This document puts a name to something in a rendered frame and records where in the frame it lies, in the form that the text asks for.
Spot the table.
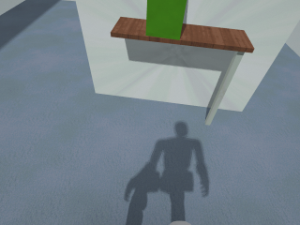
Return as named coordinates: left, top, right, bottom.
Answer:
left=111, top=17, right=254, bottom=126

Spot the carton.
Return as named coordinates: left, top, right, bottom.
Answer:
left=145, top=0, right=187, bottom=40

